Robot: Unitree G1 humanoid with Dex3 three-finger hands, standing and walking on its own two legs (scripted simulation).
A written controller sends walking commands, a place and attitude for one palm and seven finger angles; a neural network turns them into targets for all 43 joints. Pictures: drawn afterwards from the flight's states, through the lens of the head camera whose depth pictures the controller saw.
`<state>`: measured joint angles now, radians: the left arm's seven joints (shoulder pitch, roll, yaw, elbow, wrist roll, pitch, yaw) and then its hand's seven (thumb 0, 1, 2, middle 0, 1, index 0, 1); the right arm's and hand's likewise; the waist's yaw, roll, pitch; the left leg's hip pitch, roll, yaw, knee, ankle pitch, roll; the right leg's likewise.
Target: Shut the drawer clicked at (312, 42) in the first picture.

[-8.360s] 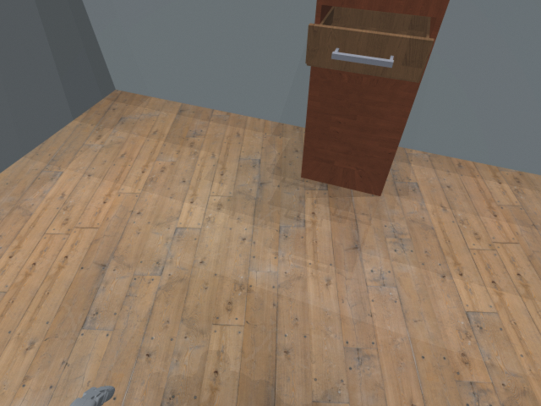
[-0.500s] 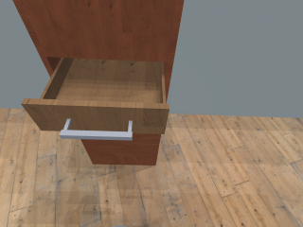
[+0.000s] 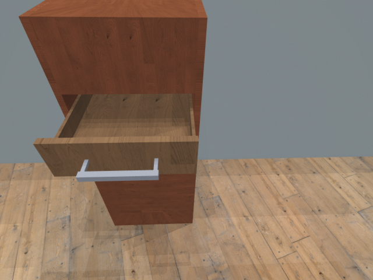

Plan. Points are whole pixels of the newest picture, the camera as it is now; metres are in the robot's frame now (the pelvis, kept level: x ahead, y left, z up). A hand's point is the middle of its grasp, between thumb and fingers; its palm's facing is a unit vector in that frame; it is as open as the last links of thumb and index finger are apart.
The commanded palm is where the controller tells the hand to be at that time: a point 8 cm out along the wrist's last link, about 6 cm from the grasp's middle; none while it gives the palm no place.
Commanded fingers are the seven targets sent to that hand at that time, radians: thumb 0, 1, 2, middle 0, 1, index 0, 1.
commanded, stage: come to a stop and stand still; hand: left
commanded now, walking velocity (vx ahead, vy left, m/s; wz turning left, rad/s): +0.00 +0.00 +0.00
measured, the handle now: (120, 169) +0.37 +0.18 +0.03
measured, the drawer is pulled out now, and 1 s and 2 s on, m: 0.20 0.20 0.20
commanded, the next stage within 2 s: look again from close up in 0.88 s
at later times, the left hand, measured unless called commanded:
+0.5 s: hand out of the picture -0.01 +0.20 -0.17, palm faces +0.01 -0.99 -0.17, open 7.4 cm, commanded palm none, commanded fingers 0.00 0.90 0.90 -0.20 -0.30 -0.20 -0.30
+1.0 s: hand out of the picture +0.01 +0.22 -0.17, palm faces +0.01 -0.98 -0.18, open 7.4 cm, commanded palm none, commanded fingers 0.00 0.90 0.90 -0.20 -0.30 -0.20 -0.30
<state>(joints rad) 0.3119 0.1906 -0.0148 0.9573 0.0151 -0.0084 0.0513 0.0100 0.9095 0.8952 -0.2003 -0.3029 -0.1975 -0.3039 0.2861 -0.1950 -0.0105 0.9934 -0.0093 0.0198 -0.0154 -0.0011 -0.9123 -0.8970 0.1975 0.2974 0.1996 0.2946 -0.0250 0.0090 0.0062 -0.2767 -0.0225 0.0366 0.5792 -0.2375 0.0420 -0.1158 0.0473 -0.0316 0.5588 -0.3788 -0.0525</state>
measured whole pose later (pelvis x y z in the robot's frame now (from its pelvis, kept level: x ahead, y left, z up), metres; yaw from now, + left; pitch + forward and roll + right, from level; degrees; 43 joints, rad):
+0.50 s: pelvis +0.01 +0.02 +0.01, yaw +0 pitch -1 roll -1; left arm 0.35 0.18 -0.03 1.07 0.01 -0.01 0.04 0.01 0.91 0.90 -0.20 -0.30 -0.20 -0.30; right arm 0.26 -0.16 0.02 1.10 0.00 -0.01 -0.02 0.00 -0.90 -0.90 0.20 0.30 0.20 0.30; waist 0.01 -0.03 0.03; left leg -0.26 -0.06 0.04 0.46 -0.18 0.08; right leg -0.10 0.01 -0.02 0.43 -0.32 -0.01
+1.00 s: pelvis +0.02 +0.04 +0.01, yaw +0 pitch -1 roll +0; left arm 0.32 0.19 -0.02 1.10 0.01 -0.01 0.04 0.01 0.91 0.90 -0.20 -0.30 -0.20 -0.30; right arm 0.22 -0.16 0.02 1.12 0.00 -0.02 -0.03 0.00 -0.91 -0.90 0.20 0.30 0.20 0.30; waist 0.01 -0.04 0.02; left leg -0.22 -0.09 0.05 0.40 -0.17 0.10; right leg -0.07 -0.02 -0.02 0.40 -0.32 0.01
